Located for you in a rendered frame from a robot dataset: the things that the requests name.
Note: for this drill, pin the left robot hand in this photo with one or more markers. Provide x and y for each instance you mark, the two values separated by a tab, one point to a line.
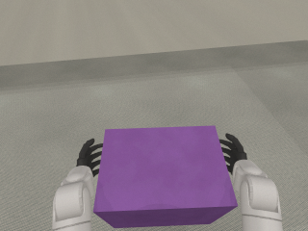
85	156

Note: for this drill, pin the left robot forearm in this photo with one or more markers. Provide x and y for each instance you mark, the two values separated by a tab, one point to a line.
72	201

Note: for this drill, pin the right robot hand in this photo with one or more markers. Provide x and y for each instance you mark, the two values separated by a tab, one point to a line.
236	153

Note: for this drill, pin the carton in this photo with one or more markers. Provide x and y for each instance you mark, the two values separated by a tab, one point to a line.
162	176

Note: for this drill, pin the right robot forearm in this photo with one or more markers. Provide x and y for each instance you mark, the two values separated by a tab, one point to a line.
259	198

